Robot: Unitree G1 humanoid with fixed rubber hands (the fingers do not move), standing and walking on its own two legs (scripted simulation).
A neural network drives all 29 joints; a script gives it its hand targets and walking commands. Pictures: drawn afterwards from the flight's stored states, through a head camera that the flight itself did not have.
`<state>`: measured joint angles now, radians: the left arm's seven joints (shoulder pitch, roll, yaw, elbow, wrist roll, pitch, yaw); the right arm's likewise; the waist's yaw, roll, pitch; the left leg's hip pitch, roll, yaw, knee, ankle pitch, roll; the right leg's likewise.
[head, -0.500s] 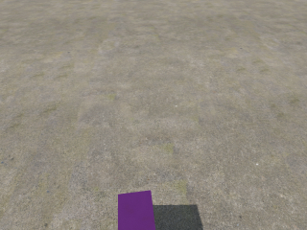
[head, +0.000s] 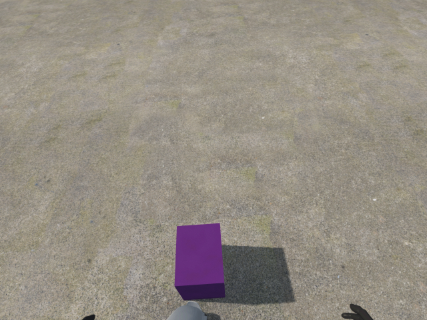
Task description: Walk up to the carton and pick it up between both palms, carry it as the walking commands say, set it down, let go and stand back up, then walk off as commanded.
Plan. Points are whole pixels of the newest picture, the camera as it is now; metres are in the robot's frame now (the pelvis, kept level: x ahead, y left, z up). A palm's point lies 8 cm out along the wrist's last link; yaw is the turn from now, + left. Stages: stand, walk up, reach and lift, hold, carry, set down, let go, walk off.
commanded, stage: walk up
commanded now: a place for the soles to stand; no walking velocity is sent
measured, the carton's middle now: (201, 262) +0.43 +0.11 -0.63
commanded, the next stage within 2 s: none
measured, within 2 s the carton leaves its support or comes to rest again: neither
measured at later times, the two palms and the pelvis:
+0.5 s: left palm out of the picture -0.11 +0.31 -0.12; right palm out of the picture +0.02 -0.20 -0.11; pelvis -0.05 +0.05 +0.01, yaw +10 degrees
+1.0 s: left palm out of the picture -0.02 +0.27 -0.11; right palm out of the picture +0.08 -0.19 -0.12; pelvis +0.01 +0.04 +0.02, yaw +9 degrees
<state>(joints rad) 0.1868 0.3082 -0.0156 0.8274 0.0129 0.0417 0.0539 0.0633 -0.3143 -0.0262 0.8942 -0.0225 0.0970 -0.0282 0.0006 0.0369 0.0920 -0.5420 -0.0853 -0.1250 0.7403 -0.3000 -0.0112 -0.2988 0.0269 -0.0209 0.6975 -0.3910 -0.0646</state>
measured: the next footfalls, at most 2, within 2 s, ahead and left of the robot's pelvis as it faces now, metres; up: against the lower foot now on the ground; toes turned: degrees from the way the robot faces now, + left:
left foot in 0.46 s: -0.01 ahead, +0.16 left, +0.00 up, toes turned +2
right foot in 0.80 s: +0.04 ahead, -0.05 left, +0.00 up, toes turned +8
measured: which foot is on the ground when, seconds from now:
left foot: up 0.00-0.44, down 0.46-1.00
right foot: down 0.00-0.46, up 0.48-0.78, down 0.80-1.00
